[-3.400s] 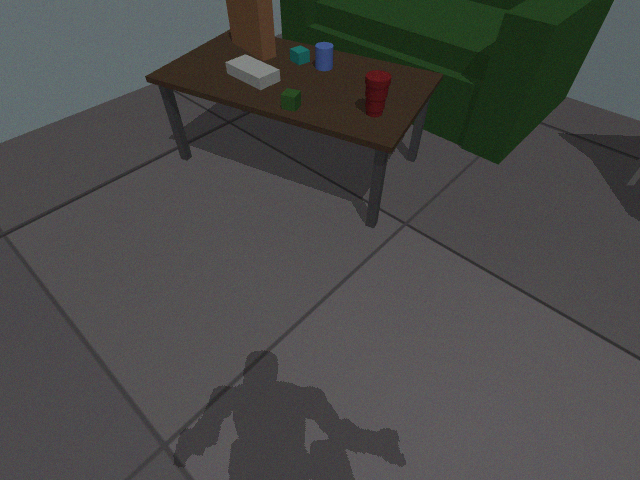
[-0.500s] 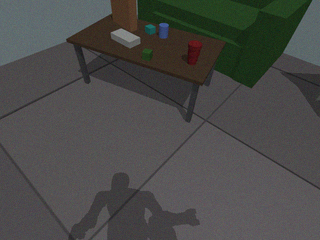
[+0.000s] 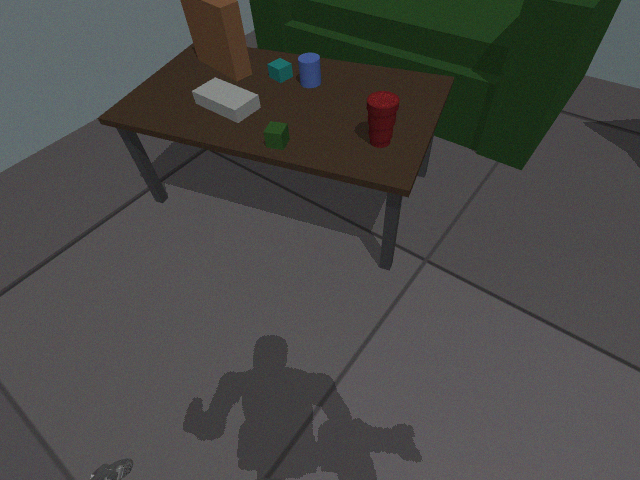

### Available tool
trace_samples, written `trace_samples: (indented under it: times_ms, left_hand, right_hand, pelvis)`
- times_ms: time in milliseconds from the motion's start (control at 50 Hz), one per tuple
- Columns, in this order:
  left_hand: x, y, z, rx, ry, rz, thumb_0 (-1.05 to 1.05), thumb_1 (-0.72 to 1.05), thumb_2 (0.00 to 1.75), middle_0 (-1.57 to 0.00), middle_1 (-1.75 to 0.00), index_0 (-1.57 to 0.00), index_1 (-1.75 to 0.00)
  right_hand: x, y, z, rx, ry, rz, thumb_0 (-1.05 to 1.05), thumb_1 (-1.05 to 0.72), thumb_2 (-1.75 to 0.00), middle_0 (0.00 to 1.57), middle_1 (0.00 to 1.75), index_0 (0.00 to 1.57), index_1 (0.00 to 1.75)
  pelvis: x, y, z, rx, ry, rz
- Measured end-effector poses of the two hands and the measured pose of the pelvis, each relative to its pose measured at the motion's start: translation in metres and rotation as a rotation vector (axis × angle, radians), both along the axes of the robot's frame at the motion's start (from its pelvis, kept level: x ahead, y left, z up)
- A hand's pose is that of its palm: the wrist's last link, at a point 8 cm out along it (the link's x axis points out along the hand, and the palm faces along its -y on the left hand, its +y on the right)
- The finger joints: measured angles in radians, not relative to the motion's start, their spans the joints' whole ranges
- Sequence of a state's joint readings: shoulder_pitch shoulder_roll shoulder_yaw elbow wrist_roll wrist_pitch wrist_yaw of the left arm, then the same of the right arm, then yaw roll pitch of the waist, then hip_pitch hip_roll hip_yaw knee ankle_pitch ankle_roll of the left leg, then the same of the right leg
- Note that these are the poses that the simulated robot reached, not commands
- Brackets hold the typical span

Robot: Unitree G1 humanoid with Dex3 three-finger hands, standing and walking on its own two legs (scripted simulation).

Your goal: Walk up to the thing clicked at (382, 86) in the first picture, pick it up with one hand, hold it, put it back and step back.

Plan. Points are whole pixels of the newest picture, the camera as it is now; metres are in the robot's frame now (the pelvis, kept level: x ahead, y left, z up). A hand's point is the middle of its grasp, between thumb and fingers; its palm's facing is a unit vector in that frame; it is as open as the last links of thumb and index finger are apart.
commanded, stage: walk up
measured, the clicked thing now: (381, 121) +1.13 -0.14 -0.24
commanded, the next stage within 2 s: none
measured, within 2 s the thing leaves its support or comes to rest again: neither
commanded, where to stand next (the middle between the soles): +0.50 +0.10 m, yaw -2 degrees
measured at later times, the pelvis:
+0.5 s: pelvis +0.20 +0.08 +0.00, yaw -1 degrees
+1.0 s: pelvis +0.35 +0.09 +0.00, yaw -2 degrees
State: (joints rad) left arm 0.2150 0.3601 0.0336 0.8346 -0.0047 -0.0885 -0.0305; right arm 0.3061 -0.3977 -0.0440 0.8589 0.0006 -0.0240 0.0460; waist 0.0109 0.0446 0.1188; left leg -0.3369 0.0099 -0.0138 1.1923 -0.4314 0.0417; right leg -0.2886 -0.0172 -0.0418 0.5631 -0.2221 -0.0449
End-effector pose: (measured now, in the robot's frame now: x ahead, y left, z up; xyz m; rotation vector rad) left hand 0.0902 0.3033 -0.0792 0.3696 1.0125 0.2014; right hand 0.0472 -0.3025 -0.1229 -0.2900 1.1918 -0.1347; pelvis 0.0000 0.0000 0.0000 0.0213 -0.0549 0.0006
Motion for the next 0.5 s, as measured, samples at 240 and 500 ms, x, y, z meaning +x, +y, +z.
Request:
trace_samples:
  times_ms: [240,500]
  left_hand:
    - [0.038,0.061,-0.014,0.014,0.134,0.023,0.01,0.90,0.90,-0.21,-0.30,-0.21,-0.30]
    - [0.173,0.104,-0.030,-0.029,0.140,-0.031,0.01,0.90,0.90,-0.20,-0.30,-0.21,-0.30]
  right_hand:
    - [0.138,0.021,0.027,-0.067,-0.098,0.044,0.00,-0.91,-0.90,0.20,0.30,0.20,0.30]
    - [0.191,0.076,0.045,-0.096,-0.070,-0.032,0.00,-0.90,-0.90,0.21,0.30,0.21,0.30]
  pelvis:
    - [0.098,0.041,-0.002,-0.061,0.022,-0.009]
    - [0.201,0.084,0.004,-0.045,0.015,-0.025]
